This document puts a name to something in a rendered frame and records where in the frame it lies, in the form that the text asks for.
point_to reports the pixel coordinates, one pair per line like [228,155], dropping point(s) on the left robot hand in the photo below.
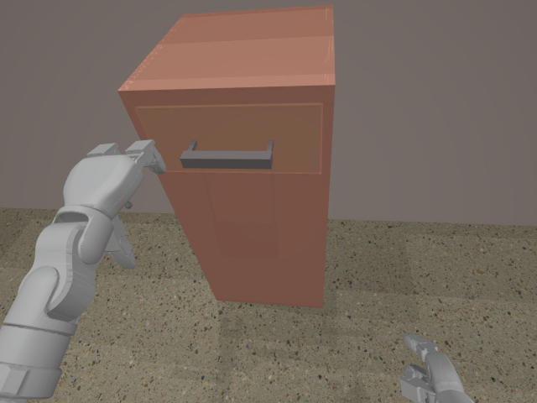
[106,181]

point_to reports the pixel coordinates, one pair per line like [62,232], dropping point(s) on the handle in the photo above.
[227,159]

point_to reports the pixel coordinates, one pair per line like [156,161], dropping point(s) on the cabinet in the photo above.
[259,237]

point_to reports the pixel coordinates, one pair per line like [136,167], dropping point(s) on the right robot hand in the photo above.
[422,385]

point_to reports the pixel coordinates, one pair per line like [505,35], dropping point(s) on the robot left forearm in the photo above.
[50,300]

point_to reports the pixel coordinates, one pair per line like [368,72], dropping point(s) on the drawer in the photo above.
[295,129]

